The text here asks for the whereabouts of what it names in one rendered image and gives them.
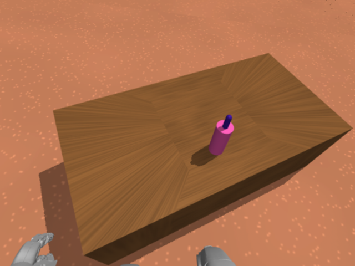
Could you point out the bottle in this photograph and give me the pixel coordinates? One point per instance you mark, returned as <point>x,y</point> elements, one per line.
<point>220,138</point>

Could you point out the left robot hand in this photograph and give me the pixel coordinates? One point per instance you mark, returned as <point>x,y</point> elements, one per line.
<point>30,250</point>

